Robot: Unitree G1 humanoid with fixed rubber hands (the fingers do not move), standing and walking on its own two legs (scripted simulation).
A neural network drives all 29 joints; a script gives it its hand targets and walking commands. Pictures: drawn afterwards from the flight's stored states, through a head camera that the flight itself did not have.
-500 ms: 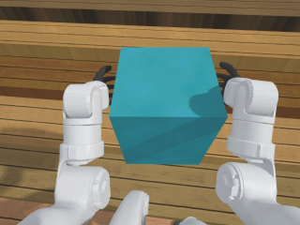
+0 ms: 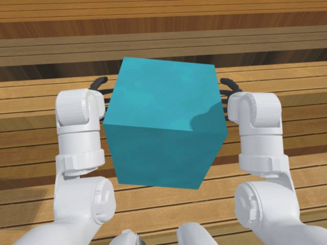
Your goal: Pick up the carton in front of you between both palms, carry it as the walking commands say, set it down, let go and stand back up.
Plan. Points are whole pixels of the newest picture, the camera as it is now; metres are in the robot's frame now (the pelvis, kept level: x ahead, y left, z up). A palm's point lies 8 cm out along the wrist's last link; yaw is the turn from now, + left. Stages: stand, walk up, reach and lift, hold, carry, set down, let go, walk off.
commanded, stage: carry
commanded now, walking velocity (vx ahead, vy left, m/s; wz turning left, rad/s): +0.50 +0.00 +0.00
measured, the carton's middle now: (163, 127) +0.38 -0.02 +0.07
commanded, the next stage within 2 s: none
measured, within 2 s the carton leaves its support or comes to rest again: neither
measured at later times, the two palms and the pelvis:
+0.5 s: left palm (98, 8) +0.65 +0.13 +0.24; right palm out of the picture +0.69 -0.17 +0.24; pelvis +0.29 -0.06 +0.09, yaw +2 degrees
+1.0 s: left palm out of the picture +0.95 +0.13 +0.36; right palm out of the picture +0.94 -0.17 +0.36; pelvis +0.58 +0.00 +0.18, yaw +0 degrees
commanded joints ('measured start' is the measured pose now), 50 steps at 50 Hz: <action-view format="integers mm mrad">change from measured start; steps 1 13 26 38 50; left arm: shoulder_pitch -837 -729 -977 -755 -813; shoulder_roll -1009 -1056 -1196 -1016 -1012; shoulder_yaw -550 -560 -625 -617 -502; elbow -185 84 -221 -126 -9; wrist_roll -377 -389 -578 -453 -412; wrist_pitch -37 -26 -83 -15 -49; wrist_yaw -161 -197 -218 -223 -228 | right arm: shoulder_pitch -957 -788 -822 -706 -837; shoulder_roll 1129 1038 1021 991 1131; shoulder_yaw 517 433 383 500 475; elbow -296 0 -136 -43 17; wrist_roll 502 394 298 311 413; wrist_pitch -20 20 4 54 -7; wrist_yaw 264 314 238 241 239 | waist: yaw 40 70 183 212 -25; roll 155 130 -31 0 -95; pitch -603 -318 -700 -461 -668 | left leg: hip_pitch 660 611 -207 -909 496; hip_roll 246 213 -31 76 -107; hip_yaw -512 -300 -299 -185 11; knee -355 -616 955 1189 -154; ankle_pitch -83 -37 15 -250 149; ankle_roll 145 120 15 31 37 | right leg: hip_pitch -283 -627 792 986 586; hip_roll -46 -126 -266 -352 -136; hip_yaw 23 -137 420 292 -221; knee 73 -7 -1156 -1336 -716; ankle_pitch -42 -145 208 16 1217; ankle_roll -35 17 -185 -211 26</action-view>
